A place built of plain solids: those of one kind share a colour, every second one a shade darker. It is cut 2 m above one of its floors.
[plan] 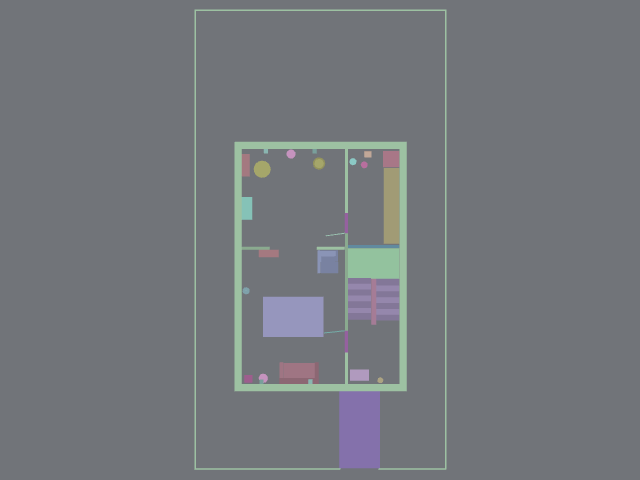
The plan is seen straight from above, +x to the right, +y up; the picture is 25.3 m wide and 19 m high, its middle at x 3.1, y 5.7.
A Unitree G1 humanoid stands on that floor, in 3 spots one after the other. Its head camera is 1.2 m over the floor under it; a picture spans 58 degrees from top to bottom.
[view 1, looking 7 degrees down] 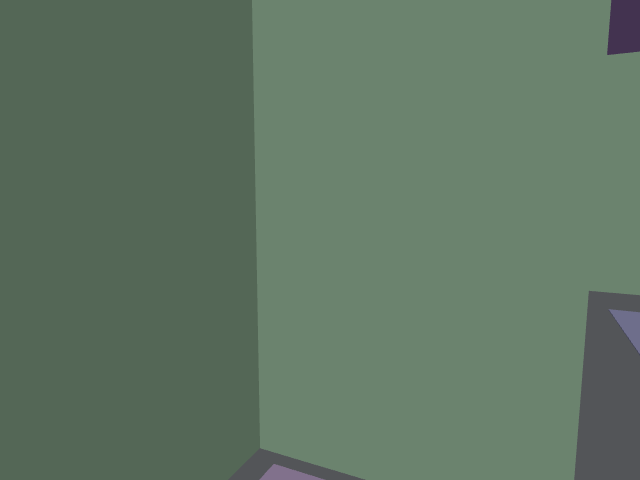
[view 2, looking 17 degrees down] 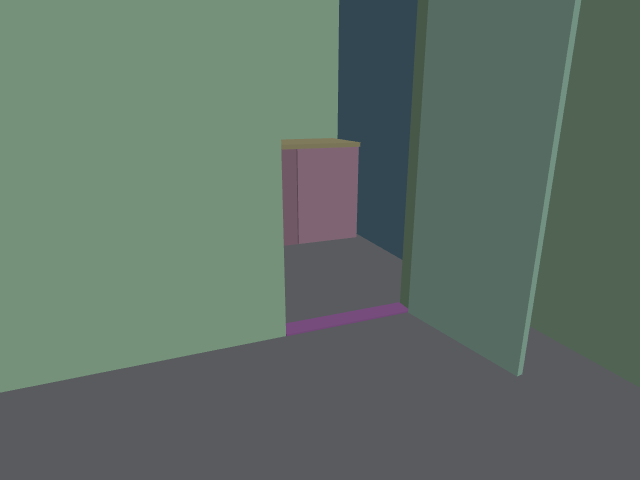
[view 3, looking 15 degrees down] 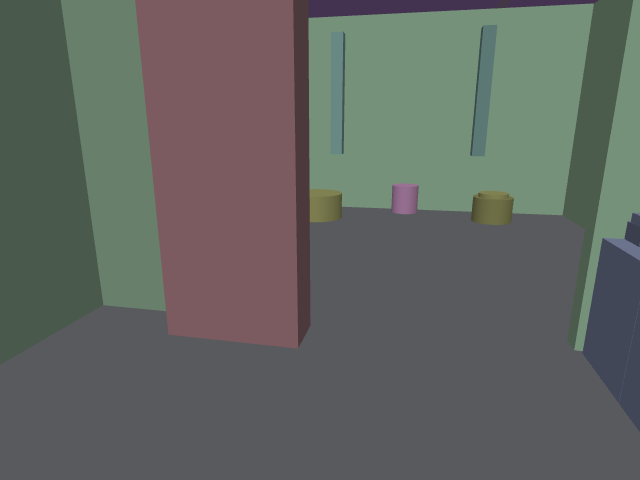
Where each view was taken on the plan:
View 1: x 5.78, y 1.04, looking -155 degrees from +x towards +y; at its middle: wall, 1.75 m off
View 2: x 2.05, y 7.39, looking -22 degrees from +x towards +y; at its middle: kitchen_unit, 4.05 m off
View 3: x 2.04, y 2.92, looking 102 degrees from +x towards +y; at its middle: ground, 4.67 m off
